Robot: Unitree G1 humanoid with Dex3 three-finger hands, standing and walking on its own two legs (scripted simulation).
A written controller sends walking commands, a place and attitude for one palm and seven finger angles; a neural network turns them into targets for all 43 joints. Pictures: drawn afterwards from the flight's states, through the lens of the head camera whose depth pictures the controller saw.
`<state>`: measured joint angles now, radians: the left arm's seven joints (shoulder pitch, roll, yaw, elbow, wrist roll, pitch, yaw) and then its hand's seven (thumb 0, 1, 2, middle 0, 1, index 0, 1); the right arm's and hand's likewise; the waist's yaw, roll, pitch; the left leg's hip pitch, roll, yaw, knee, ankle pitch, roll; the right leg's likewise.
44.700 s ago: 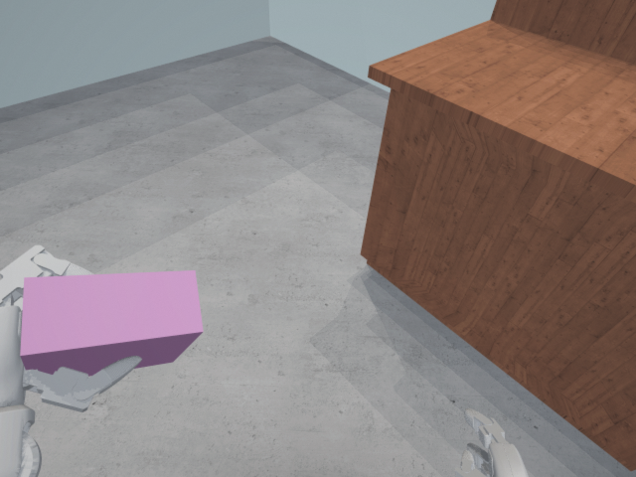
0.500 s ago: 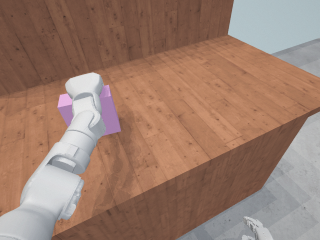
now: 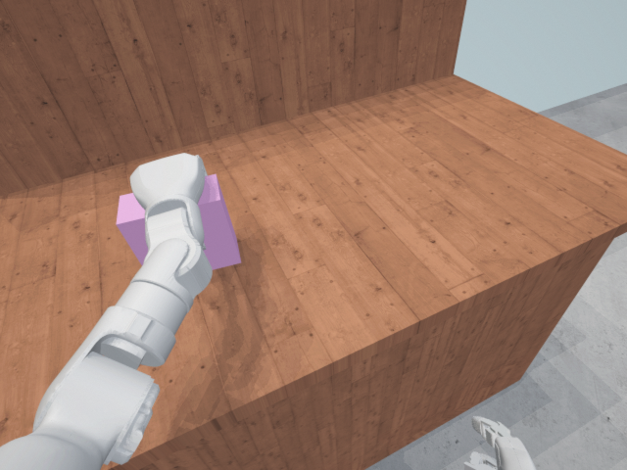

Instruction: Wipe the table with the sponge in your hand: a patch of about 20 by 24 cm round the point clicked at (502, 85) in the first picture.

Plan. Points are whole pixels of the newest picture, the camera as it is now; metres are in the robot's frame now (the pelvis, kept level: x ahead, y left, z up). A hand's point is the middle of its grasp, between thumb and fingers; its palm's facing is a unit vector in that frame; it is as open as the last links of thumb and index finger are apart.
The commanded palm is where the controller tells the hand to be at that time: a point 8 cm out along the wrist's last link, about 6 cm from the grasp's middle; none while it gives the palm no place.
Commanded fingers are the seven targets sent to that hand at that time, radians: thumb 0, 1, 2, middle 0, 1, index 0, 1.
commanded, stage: wipe back along the third lane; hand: left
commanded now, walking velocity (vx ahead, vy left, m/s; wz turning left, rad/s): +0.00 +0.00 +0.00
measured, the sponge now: (189, 242) +0.40 +0.22 +0.10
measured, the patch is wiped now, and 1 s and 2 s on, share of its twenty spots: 0.80 0.80 0.80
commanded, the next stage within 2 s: slide back across to the middle lane in 1.42 s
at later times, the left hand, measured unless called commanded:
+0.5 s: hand (174, 229) +0.36 +0.21 +0.16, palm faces +0.24 -0.14 -0.96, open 9.9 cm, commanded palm +0.30 +0.19 +0.18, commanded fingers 0.00 0.10 1.30 -1.20 -1.60 -1.20 -1.60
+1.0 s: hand (180, 253) +0.31 +0.18 +0.17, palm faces +0.35 -0.30 -0.88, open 9.9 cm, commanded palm +0.25 +0.16 +0.19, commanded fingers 0.00 0.10 1.30 -1.20 -1.60 -1.20 -1.60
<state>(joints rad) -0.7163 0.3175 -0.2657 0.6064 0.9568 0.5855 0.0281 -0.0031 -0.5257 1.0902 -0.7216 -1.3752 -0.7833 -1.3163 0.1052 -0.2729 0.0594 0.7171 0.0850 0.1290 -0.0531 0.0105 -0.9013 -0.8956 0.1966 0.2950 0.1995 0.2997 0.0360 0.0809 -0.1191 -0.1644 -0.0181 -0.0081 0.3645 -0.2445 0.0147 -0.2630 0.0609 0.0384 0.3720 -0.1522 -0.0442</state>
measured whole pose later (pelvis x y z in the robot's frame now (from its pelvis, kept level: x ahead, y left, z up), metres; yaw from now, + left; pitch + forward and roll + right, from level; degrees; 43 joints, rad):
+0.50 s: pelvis +0.02 +0.02 +0.00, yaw +1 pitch +0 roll -1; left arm -0.45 0.31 -0.37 0.08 0.96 0.74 0.01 0.03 -0.44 1.04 -0.65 -1.40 -0.72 -1.35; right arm 0.01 -0.26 0.06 0.64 0.10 0.20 0.01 0.01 -0.90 -0.90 0.20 0.29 0.18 0.30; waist 0.09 0.08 -0.11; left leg -0.11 -0.04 -0.02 0.41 -0.30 0.04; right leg -0.20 0.04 0.03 0.41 -0.21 -0.02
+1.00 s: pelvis +0.01 +0.02 -0.01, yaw +0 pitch -2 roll +0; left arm -0.25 0.27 -0.40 -0.26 0.92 0.75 0.06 0.04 -0.44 1.04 -0.63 -1.42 -0.72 -1.35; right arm 0.01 -0.27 0.05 0.59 0.10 0.27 0.05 0.01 -0.90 -0.90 0.20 0.29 0.14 0.30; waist 0.11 0.07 -0.08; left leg -0.12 -0.04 -0.01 0.48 -0.33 0.05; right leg -0.22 0.04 0.04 0.48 -0.24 -0.02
